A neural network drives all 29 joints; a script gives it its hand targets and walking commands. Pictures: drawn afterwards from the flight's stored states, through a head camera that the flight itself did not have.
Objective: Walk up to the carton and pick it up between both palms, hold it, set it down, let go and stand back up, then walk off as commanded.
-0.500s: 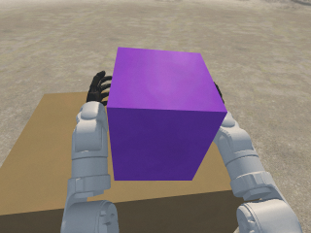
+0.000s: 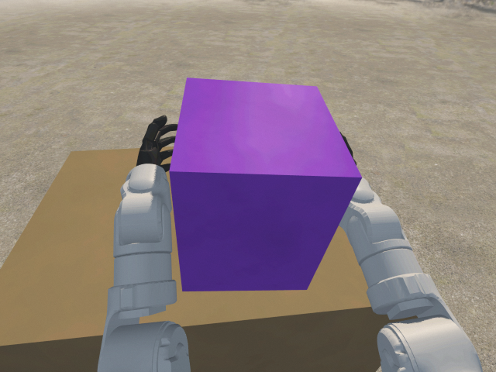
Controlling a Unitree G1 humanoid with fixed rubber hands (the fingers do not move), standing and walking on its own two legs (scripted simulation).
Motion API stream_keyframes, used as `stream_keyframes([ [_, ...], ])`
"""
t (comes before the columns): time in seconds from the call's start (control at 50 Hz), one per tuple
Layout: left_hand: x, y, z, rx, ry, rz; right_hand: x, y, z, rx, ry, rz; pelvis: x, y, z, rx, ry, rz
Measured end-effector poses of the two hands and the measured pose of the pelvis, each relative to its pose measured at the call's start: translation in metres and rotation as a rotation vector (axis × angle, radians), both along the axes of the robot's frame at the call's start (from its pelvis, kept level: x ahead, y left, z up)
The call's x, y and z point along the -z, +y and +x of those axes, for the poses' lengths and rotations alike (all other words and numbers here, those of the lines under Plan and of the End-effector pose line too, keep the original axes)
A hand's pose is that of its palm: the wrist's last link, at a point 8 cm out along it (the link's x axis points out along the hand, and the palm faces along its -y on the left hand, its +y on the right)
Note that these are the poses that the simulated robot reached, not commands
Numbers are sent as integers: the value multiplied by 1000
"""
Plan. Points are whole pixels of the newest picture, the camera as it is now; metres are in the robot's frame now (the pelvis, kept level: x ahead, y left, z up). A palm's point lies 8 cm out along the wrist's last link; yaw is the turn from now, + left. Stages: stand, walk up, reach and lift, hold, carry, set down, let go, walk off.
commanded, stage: hold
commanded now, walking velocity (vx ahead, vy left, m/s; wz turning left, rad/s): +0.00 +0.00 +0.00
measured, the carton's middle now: (249, 188) +0.36 +0.00 +0.17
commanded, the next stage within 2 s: set down in 1.48 s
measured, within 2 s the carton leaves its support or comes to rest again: neither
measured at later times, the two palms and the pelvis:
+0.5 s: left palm (151, 168) +0.37 +0.15 +0.21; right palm (342, 179) +0.36 -0.14 +0.18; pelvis +0.00 +0.00 +0.00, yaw +0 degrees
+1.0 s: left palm (153, 167) +0.37 +0.15 +0.21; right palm (344, 178) +0.36 -0.14 +0.18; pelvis +0.00 +0.00 +0.00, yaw +0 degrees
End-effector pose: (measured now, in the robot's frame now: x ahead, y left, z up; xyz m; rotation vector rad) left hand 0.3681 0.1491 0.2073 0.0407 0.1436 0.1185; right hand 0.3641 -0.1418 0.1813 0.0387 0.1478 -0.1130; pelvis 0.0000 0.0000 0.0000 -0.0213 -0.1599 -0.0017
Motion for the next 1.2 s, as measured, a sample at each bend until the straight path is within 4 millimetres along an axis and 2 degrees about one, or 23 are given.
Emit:
stream_keyframes([
  [1.2, 0, -3, -3, 10, -6, 15, 3, -3, -5, 10, -4, 19, 0, 2, -2, -2, 0, -2],
])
